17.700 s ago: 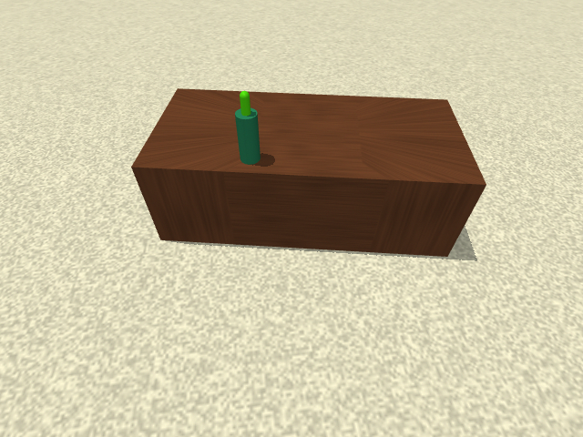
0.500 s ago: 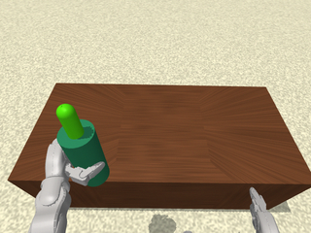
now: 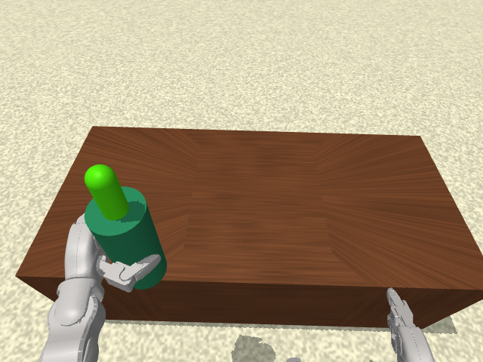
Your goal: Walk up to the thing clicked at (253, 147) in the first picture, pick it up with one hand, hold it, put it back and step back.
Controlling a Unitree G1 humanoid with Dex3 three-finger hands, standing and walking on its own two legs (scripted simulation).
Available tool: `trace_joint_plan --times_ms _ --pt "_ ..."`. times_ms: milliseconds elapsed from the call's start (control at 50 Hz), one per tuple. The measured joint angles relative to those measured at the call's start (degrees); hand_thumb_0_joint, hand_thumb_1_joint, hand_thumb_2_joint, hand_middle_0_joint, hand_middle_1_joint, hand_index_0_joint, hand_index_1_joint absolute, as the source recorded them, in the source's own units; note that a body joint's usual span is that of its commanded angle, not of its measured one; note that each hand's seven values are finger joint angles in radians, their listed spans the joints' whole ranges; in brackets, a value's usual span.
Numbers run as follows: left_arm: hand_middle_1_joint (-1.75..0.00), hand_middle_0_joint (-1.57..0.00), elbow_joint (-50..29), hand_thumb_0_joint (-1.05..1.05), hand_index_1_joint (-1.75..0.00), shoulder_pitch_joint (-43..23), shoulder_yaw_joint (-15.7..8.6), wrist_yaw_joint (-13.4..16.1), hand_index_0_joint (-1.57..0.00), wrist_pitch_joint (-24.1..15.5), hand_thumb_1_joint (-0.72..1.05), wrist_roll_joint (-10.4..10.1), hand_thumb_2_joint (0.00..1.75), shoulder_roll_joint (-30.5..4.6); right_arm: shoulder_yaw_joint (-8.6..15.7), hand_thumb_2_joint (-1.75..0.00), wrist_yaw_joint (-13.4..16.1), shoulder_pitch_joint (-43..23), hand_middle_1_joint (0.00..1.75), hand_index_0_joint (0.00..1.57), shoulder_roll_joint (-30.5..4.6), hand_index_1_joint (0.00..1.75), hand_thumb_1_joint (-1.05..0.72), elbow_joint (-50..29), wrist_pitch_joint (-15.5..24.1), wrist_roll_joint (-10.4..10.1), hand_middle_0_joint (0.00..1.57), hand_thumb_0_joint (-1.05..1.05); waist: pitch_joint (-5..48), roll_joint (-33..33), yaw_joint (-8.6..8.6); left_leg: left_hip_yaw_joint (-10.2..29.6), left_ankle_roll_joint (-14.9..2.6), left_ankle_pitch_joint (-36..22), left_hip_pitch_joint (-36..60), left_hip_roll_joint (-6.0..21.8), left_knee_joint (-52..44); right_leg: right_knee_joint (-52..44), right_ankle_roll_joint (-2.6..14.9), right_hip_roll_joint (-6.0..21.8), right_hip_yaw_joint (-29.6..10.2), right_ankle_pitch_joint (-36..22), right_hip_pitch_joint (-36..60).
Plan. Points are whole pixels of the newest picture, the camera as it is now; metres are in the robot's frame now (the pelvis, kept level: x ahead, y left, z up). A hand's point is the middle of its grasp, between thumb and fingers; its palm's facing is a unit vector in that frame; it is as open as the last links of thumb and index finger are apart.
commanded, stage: hold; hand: left
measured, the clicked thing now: (126, 230) +0.32 +0.17 +0.09
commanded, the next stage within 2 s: crouch in 0.20 s
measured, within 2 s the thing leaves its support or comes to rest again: neither
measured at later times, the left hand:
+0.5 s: hand (139, 252) +0.32 +0.16 +0.02, palm faces +0.12 -0.99 -0.04, open 10.6 cm
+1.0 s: hand (158, 231) +0.41 +0.16 -0.08, palm faces +0.09 -1.00 -0.03, open 10.5 cm
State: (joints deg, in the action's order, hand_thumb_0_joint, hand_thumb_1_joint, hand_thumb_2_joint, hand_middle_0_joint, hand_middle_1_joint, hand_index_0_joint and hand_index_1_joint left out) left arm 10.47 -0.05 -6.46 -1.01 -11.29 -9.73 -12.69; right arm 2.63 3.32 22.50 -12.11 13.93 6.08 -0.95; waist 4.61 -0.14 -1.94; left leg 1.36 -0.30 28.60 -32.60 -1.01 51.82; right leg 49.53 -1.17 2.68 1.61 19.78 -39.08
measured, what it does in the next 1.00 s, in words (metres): lowers itself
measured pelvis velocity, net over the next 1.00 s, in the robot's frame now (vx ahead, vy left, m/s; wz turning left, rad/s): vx -0.03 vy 0.00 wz -0.01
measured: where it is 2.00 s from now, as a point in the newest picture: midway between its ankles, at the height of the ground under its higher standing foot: outside the picture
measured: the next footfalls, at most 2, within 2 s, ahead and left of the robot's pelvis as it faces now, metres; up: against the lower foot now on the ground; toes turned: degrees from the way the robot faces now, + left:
none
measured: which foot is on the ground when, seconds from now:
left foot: down 0.00-1.00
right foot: down 0.00-1.00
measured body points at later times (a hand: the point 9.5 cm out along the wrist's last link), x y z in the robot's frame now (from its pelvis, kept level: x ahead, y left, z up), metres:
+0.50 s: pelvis -0.01 -0.01 +0.00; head +0.05 +0.00 +0.45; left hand +0.30 +0.22 +0.03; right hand +0.15 -0.26 -0.04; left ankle -0.03 +0.11 -0.69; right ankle +0.05 -0.14 -0.69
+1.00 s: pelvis -0.03 +0.00 -0.06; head +0.11 +0.03 +0.37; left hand +0.40 +0.22 -0.07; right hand +0.13 -0.27 -0.07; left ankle -0.03 +0.11 -0.69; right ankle +0.05 -0.14 -0.69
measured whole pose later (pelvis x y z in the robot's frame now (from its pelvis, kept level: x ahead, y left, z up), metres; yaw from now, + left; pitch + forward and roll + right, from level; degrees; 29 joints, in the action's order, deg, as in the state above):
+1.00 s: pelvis -0.03 +0.00 -0.06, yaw +0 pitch +22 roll -1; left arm 52.0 -29.6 -16.4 -1.6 -29.5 -5.5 -18.8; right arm 2.9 -0.6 21.1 -15.1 4.0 6.0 3.6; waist 5.7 2.4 -10.9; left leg 1.8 -0.1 32.8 -59.2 -0.8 69.8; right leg 64.7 -0.8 2.5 1.7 22.0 -64.9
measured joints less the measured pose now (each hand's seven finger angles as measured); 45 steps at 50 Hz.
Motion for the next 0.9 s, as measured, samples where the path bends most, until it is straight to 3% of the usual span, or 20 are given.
trace_joint_plan --times_ms 180,280,440,560,740,900 --pt "-1.02 -0.67 1.01 -0.01 -1.03 -1.73 1.24 0.48 -0.71 2.71 -0.5 0.15 1.16 1.01 0.2 -0.06 0.04 0.07 0.05 0.05 0.28 0.05 0.53 1.79 -1.48 -0.32 0.05 -0.01 0.13 -0.05 0.04 -0.48 0.05 -0.64 1.31 0.14 -1.28 -0.99 0.08 -0.2 -0.45 -0.63 1.0" --pt "-1.02 -0.67 3.4 -0.01 -1.03 -2.4 0.37 1.03 -0.71 2.4 -0.5 0.67 1.16 1.52 0.42 -0.06 0.14 -0.99 0.05 0.05 0.39 0.05 0.53 1.19 -2.37 -0.17 0.05 -0.01 -0.67 0.43 -0.26 -0.75 0.2 -1.02 1.47 0.23 -1.57 -0.92 0.26 -0.32 -0.71 -0.92 0.88" --pt "-1.01 -0.67 5.87 -0.01 -1.03 -1.79 -1.18 1.02 -0.71 -0.1 -0.5 0.82 1.15 1.14 0.2 -0.05 0.6 -0.78 0.05 0.05 -0.13 0.05 0.54 -0.77 -1.54 0.17 0.05 -0.01 -1.43 1.3 -0.55 -0.2 0.55 -1.26 0.46 0.3 -1.2 -0.51 0.62 -0.32 -0.17 -0.97 0.02" --pt "-1.01 -0.67 13.49 -0.01 -1.03 -6.46 -2.19 0.01 -0.71 -3.84 -0.49 1.03 1.15 0.27 -1.38 -0.05 0.28 -2.12 0.05 0.05 0.21 0.05 0.54 -1.83 -0.07 0.89 0.05 -0.01 -1.61 2.29 -1.3 0.24 0.66 -1.11 -2.41 0.05 0.57 1.14 0.78 -0.03 0.2 -0.75 -2.63" --pt "-1.01 -0.67 28.59 -0.01 -1.02 -18.17 -6.05 -0.61 -0.71 -11.79 -0.49 2.09 1.15 -2.09 -1.12 -0.05 -1.78 -1.87 0.05 0.05 -1.11 0.05 0.55 -6.15 1.23 2.36 0.06 -0.01 -2.33 3.26 -4.62 0.15 0.57 0.4 -12.98 -0.12 7.57 6.95 0.74 0.13 -0.02 -0.06 -12.84" --pt "-1.0 -0.68 38.5 -0.01 -1.02 -26.24 -8.68 -0.94 -0.71 -16.18 -0.49 3.53 1.15 -5.03 -0.85 -0.05 -3.26 -0.55 0.05 0.05 -2.61 0.05 0.54 -9.78 0.71 4.02 0.06 -0.01 -0.44 3.3 -8.07 0.37 0.44 2.62 -22.49 0.15 14.34 12.17 0.61 -0.13 0.13 1.12 -21.82"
